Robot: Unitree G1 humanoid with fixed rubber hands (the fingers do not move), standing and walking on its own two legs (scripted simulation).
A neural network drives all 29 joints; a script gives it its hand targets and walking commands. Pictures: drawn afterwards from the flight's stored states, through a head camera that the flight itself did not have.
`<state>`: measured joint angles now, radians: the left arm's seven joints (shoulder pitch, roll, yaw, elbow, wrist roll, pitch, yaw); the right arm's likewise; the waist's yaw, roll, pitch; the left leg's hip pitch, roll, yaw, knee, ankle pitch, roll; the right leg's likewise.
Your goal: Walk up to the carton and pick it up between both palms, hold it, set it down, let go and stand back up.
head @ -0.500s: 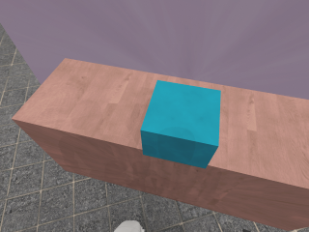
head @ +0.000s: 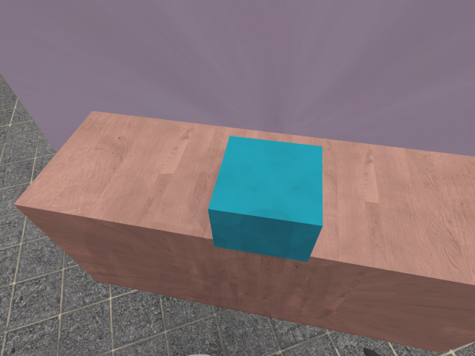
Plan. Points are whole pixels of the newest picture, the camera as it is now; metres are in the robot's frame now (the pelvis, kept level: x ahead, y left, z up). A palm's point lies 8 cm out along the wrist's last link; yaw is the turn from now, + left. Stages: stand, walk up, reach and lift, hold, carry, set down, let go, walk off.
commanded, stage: walk up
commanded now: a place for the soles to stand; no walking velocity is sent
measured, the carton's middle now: (267, 197) +0.47 -0.02 -0.09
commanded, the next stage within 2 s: reach and lift in 1.56 s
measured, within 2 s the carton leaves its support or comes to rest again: neither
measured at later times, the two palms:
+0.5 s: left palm out of the picture +0.06 +0.28 -0.14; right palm out of the picture +0.05 -0.19 -0.13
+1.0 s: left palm out of the picture +0.08 +0.28 -0.14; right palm out of the picture +0.04 -0.19 -0.15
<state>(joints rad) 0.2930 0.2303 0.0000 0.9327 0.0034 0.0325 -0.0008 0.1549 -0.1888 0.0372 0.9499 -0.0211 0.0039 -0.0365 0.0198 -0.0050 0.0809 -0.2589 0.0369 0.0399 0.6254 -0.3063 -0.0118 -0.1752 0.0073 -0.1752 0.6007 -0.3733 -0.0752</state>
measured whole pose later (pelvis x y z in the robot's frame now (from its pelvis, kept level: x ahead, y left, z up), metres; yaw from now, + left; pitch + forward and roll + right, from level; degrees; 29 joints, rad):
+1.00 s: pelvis +0.04 +0.05 -0.01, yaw -6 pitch -3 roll +1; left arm 0.30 0.18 -0.03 0.99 0.02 -0.01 0.02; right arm 0.27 -0.22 0.01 1.01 -0.02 0.00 -0.02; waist 0.00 0.01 0.07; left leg -0.20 -0.01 0.17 0.66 -0.42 0.06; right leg -0.19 -0.05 -0.04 0.71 -0.47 0.01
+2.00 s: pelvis -0.03 +0.03 -0.02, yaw -6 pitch -2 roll -1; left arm 0.17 0.21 0.06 0.37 0.11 0.49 -0.09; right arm 0.07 -0.22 0.02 0.84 0.12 -0.07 0.00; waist -0.02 -0.03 0.11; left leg -0.39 0.06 0.09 0.79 -0.36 0.01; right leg -0.35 0.02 -0.08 0.77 -0.38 -0.05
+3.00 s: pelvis -0.10 +0.06 -0.03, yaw -2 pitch +2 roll -1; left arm -0.18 0.25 -0.07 0.80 -0.16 -0.10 0.08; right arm -0.15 -0.14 -0.15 0.86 0.07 -0.22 0.05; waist -0.02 -0.01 0.01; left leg -0.57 0.02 0.06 0.81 -0.27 0.03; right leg -0.48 0.00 -0.05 0.83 -0.38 -0.01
